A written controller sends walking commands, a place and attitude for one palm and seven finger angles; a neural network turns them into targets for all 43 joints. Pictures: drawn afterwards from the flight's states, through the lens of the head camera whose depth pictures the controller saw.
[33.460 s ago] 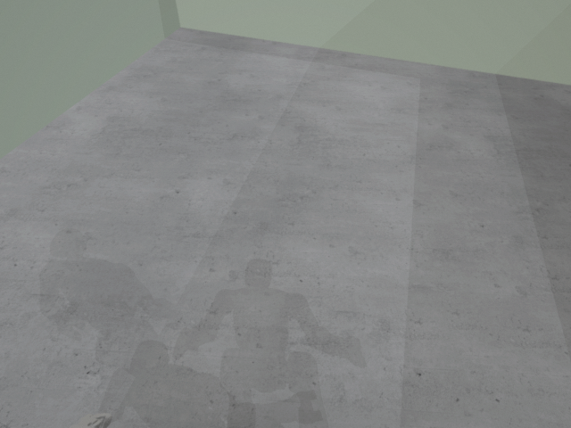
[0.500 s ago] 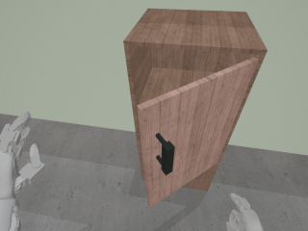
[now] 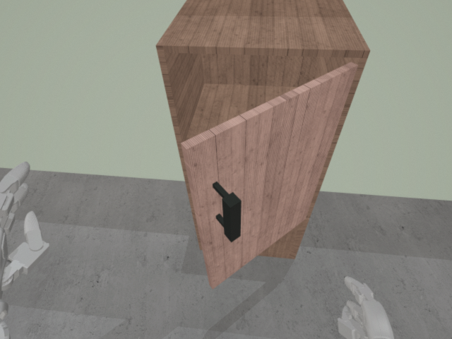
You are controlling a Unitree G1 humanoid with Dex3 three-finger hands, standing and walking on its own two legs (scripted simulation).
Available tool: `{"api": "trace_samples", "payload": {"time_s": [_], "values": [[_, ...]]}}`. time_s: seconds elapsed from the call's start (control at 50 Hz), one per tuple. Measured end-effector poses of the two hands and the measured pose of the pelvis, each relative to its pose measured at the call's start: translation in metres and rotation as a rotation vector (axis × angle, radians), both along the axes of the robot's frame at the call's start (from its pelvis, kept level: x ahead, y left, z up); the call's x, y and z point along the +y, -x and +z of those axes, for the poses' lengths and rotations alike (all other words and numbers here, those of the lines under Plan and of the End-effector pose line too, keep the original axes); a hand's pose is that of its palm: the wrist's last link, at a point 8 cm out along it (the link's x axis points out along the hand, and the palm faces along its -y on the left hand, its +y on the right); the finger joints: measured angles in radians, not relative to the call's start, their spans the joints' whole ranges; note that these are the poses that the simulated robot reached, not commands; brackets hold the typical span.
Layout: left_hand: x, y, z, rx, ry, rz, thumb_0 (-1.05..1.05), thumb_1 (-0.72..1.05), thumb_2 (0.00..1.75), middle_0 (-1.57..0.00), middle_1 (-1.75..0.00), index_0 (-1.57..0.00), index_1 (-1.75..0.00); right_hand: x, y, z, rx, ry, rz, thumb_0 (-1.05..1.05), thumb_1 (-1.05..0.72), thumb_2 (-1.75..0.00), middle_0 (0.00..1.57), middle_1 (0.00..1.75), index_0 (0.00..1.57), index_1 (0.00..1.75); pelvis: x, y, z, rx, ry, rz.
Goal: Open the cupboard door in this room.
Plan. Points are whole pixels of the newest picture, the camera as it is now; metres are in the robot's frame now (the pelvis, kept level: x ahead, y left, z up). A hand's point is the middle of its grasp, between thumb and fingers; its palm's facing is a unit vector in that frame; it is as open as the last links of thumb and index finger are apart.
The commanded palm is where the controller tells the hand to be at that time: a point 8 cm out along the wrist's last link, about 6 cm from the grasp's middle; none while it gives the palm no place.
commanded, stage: step back with the hand held close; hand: left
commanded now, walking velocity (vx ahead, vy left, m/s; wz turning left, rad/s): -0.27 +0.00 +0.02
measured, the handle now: (225, 211) +0.35 +0.03 +0.03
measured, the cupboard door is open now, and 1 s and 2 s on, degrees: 43 43 43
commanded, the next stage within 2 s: stop stepping back and stand still in 1.02 s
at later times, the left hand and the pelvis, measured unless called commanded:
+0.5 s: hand out of the picture +0.13 +0.28 +0.16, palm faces +0.44 -0.76 -0.47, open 7.4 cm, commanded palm +0.06 +0.32 +0.17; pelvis -0.07 +0.02 -0.02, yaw +1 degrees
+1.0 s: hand out of the picture +0.05 +0.31 +0.16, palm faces +0.43 -0.77 -0.47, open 7.4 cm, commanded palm -0.02 +0.34 +0.17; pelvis -0.15 +0.03 -0.01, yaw +2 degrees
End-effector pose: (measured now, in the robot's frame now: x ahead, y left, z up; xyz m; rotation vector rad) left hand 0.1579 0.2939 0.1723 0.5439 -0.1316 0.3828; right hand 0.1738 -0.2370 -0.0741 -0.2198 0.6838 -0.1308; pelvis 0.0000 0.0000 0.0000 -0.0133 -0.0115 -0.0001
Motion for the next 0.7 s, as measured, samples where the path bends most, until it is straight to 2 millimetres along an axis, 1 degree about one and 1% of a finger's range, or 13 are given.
{"api": "trace_samples", "payload": {"time_s": [0.08, 0.16, 0.28, 0.38, 0.54, 0.64, 0.7], "values": [[0.0, 0.006, -0.002, 0.023, -0.019, -0.032, 0.01, 0.88, 0.9, -0.21, -0.3, -0.21, -0.3, -0.006, 0.014, 0.0, 0.019, 0.018, -0.042, 0.01, -0.9, -0.9, 0.2, 0.3, 0.2, 0.3, 0.004, 0.009, -0.001, 0.009, -0.006, -0.005], [0.004, 0.017, 0.001, 0.005, -0.045, -0.042, 0.01, 0.88, 0.9, -0.21, -0.3, -0.22, -0.3, -0.006, 0.029, 0.001, 0.024, 0.028, -0.062, 0.01, -0.9, -0.9, 0.2, 0.3, 0.2, 0.3, 0.007, 0.021, -0.003, 0.008, -0.011, -0.008], [0.008, 0.041, 0.006, -0.052, -0.072, -0.033, 0.01, 0.88, 0.9, -0.21, -0.3, -0.22, -0.3, 0.001, 0.051, -0.001, 0.007, 0.027, -0.051, 0.01, -0.9, -0.9, 0.2, 0.3, 0.2, 0.3, 0.01, 0.042, -0.008, 0.003, -0.012, -0.007], [0.012, 0.06, 0.003, -0.091, -0.072, -0.014, 0.01, 0.88, 0.9, -0.21, -0.3, -0.22, -0.3, 0.009, 0.07, -0.007, 0.007, 0.025, -0.03, 0.01, -0.9, -0.9, 0.2, 0.3, 0.2, 0.3, 0.013, 0.058, -0.013, 0.005, -0.002, 0.002], [0.019, 0.079, 0.003, -0.152, -0.077, -0.019, 0.01, 0.88, 0.9, -0.21, -0.3, -0.22, -0.3, 0.018, 0.101, -0.015, 0.044, 0.047, -0.02, 0.01, -0.9, -0.9, 0.21, 0.3, 0.2, 0.3, 0.019, 0.078, -0.019, 0.004, 0.012, 0.015], [0.025, 0.091, 0.006, -0.168, -0.128, 0.006, 0.01, 0.88, 0.9, -0.21, -0.3, -0.22, -0.3, 0.022, 0.11, -0.019, 0.045, 0.035, -0.005, 0.01, -0.9, -0.9, 0.21, 0.3, 0.2, 0.3, 0.014, 0.084, -0.022, 0.014, 0.008, 0.045], [0.024, 0.098, 0.003, -0.165, -0.11, 0.01, 0.01, 0.88, 0.9, -0.21, -0.3, -0.21, -0.3, 0.022, 0.11, -0.02, 0.045, 0.03, 0.014, 0.01, -0.9, -0.9, 0.21, 0.3, 0.2, 0.3, 0.012, 0.095, -0.022, 0.018, 0.017, 0.037]]}}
